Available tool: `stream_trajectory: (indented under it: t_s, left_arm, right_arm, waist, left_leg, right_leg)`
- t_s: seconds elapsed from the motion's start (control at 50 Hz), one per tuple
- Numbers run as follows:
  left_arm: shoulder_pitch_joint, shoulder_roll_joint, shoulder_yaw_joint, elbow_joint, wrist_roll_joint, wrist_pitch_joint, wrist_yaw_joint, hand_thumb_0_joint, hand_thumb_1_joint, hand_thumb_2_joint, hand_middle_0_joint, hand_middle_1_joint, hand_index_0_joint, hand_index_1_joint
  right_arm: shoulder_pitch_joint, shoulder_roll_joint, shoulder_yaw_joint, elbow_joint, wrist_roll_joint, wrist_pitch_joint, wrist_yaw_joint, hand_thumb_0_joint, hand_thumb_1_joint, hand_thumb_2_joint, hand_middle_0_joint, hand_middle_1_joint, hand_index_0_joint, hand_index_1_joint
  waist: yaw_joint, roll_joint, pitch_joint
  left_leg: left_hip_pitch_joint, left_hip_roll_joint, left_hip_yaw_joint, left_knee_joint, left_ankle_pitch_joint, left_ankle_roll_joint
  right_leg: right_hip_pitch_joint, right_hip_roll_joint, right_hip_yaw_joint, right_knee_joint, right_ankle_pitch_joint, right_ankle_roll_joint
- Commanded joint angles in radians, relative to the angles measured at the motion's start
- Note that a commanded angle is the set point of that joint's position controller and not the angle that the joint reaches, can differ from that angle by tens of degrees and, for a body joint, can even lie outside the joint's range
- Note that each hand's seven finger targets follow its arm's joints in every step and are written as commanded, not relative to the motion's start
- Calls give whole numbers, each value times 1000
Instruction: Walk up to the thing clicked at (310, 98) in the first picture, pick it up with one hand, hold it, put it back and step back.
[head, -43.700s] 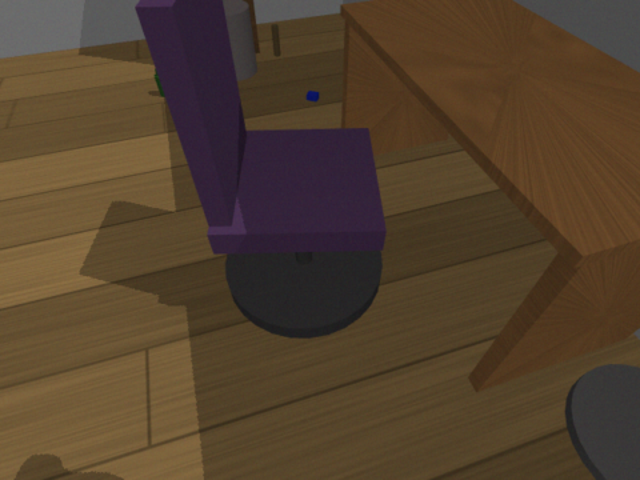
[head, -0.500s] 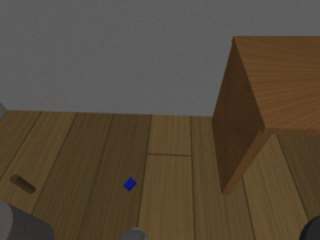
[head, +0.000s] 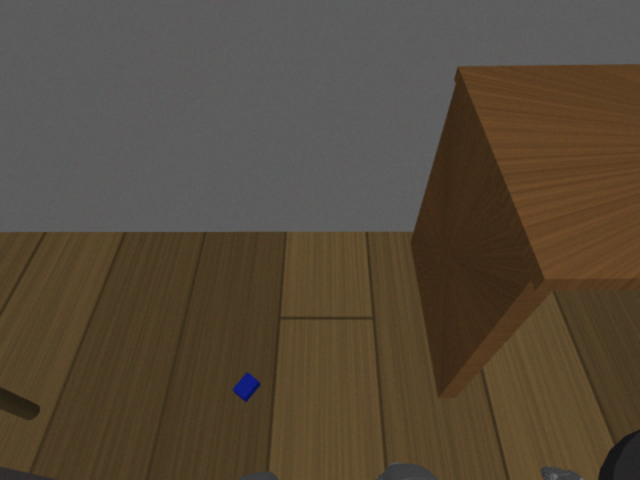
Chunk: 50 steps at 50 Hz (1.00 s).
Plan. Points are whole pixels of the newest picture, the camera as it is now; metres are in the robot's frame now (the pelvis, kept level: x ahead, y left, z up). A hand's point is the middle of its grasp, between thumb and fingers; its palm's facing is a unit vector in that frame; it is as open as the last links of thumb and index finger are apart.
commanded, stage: walk up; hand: left
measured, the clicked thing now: (246, 387) +0.46 +0.24 -0.73
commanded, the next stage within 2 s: stand in 1.18 s
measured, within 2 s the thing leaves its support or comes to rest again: neither
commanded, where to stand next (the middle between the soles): +0.07 -0.01 m, yaw +1 degrees
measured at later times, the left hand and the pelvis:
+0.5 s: hand out of the picture +0.13 +0.24 -0.12, palm faces -0.01 -0.95 -0.31, open 7.4 cm; pelvis +0.02 -0.01 +0.03, yaw +0 degrees
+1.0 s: hand out of the picture +0.10 +0.25 -0.13, palm faces +0.00 -0.95 -0.32, open 7.4 cm; pelvis +0.03 +0.00 +0.03, yaw +0 degrees
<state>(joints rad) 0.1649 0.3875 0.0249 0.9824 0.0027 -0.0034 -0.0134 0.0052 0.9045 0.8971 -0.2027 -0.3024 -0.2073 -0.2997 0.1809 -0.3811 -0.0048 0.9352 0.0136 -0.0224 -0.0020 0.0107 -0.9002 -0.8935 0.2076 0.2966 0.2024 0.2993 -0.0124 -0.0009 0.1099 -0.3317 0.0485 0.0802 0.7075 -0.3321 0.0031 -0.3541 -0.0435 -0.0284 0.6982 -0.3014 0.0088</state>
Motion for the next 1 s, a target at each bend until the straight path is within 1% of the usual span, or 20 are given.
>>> stream_trajectory:
  t_s: [0.0,0.02,0.04,0.06,0.1,0.12,0.18,0.2,0.26,0.36,0.5,0.54,0.56,0.62,0.64,0.7,0.76,0.84,0.9,0.98]
  left_arm:
    - [-72,206,26,-43,-2,-22,12,0,900,900,-200,-300,-200,-300]
    - [-73,208,28,-24,1,-21,10,0,900,900,-200,-300,-200,-300]
    - [-65,208,28,-9,0,-24,10,0,900,900,-200,-300,-200,-300]
    - [-90,210,27,-1,0,-26,10,0,900,900,-200,-300,-200,-300]
    - [-106,200,23,16,-5,-28,10,0,900,900,-200,-300,-200,-300]
    - [-120,199,23,22,-6,-29,11,0,900,900,-200,-300,-200,-300]
    - [-141,185,20,49,-12,-25,12,0,900,900,-200,-300,-200,-300]
    - [-149,184,20,56,-10,-23,12,0,900,900,-200,-300,-200,-300]
    - [-159,176,17,81,-10,-19,10,0,900,900,-200,-300,-200,-300]
    - [-176,169,18,111,-6,-16,7,0,900,900,-200,-300,-200,-300]
    - [-178,165,20,134,-2,-15,4,0,900,900,-200,-300,-200,-300]
    - [-177,166,22,134,-1,-16,5,0,900,900,-200,-300,-200,-300]
    - [-178,165,21,137,0,-16,5,0,900,900,-200,-300,-200,-300]
    - [-178,166,24,139,0,-16,5,0,900,900,-200,-300,-200,-300]
    - [-167,163,24,143,-1,-15,5,0,900,900,-200,-300,-200,-300]
    - [-166,165,25,144,0,-14,5,0,900,900,-200,-300,-200,-300]
    - [-153,161,24,144,1,-15,5,0,900,900,-200,-300,-200,-300]
    - [-151,160,24,144,2,-14,7,0,900,900,-200,-300,-200,-300]
    - [-142,158,26,144,3,-14,9,0,900,900,-200,-300,-200,-300]
    - [-142,156,25,139,3,-14,9,0,900,900,-200,-300,-200,-300]
  right_arm:
    - [-26,-237,-54,2,-6,-28,-8,0,-900,-900,200,300,200,300]
    - [-44,-239,-50,15,-7,-30,-5,0,-900,-900,200,300,200,300]
    - [-60,-228,-40,28,-5,-32,-3,0,-900,-900,200,300,200,300]
    - [-60,-219,-35,43,-7,-32,-3,0,-900,-900,200,300,200,300]
    - [-79,-211,-29,74,-6,-35,-3,0,-900,-900,200,300,200,300]
    - [-79,-213,-29,87,-7,-35,-3,0,-900,-900,200,300,200,300]
    - [-105,-206,-25,120,-10,-35,-4,0,-900,-900,200,300,200,300]
    - [-115,-211,-27,126,-11,-34,-4,0,-900,-900,200,300,200,300]
    - [-144,-199,-22,147,-12,-31,-4,0,-900,-900,200,300,200,300]
    - [-163,-197,-22,173,-15,-30,-3,0,-900,-900,200,300,200,300]
    - [-171,-196,-25,185,-18,-28,-4,0,-900,-900,200,300,200,300]
    - [-166,-195,-27,185,-18,-27,-4,0,-900,-900,200,300,200,300]
    - [-174,-198,-28,184,-19,-26,-3,0,-900,-900,200,300,200,300]
    - [-163,-197,-29,190,-19,-27,-5,0,-900,-900,200,300,200,300]
    - [-175,-194,-28,185,-19,-26,-5,0,-900,-900,200,300,200,300]
    - [-162,-192,-29,188,-19,-24,-6,0,-900,-900,200,300,200,300]
    - [-164,-191,-30,185,-19,-25,-5,0,-900,-900,200,300,200,300]
    - [-163,-188,-31,183,-20,-22,-6,0,-900,-900,200,300,200,300]
    - [-160,-188,-35,181,-18,-22,-6,0,-900,-900,200,300,200,300]
    - [-162,-184,-34,181,-21,-21,-6,0,-900,-900,200,300,200,300]
  waist:
    - [2,-65,-109]
    - [8,-75,-122]
    - [18,-83,-140]
    - [9,-93,-137]
    - [10,-64,-154]
    - [6,-55,-167]
    - [15,-27,-172]
    - [14,-23,-177]
    - [21,-25,-155]
    - [20,-2,-163]
    - [15,-4,-152]
    - [12,-4,-161]
    - [11,-4,-156]
    - [10,2,-170]
    - [15,6,-152]
    - [10,-5,-138]
    - [15,2,-163]
    - [13,-8,-146]
    - [12,-6,-160]
    - [13,-3,-146]
  left_leg:
    - [103,100,-162,-230,17,51]
    - [68,117,-171,-248,18,61]
    - [69,114,-157,-253,54,56]
    - [72,93,-136,-257,85,45]
    - [131,77,-106,-265,155,30]
    - [146,80,-103,-279,186,26]
    - [171,92,-106,-323,244,21]
    - [169,97,-106,-336,248,24]
    - [187,96,-104,-373,225,17]
    - [205,105,-107,-417,235,11]
    - [223,105,-105,-445,197,8]
    - [237,107,-101,-442,221,8]
    - [234,106,-100,-442,203,10]
    - [235,109,-99,-449,222,7]
    - [235,109,-100,-452,215,7]
    - [230,108,-104,-463,194,5]
    - [238,111,-104,-456,214,9]
    - [233,106,-105,-454,220,8]
    - [247,112,-107,-454,245,8]
    - [234,106,-106,-459,231,7]
  right_leg:
    - [-30,-96,147,-225,44,-68]
    - [45,-84,129,-226,53,-61]
    - [91,-90,138,-246,83,-63]
    - [107,-100,148,-258,110,-65]
    - [112,-113,151,-280,182,-65]
    - [137,-115,143,-284,211,-62]
    - [170,-105,123,-307,238,-51]
    - [190,-102,113,-315,250,-48]
    - [183,-104,115,-362,217,-40]
    - [217,-99,101,-395,227,-32]
    - [212,-99,104,-434,205,-25]
    - [216,-99,104,-438,215,-26]
    - [210,-98,102,-443,215,-24]
    - [233,-102,104,-436,241,-26]
    - [216,-98,98,-439,227,-22]
    - [211,-96,102,-443,196,-22]
    - [232,-98,99,-442,221,-20]
    - [221,-96,98,-446,223,-16]
    - [233,-97,90,-440,237,-18]
    - [227,-98,95,-441,246,-15]
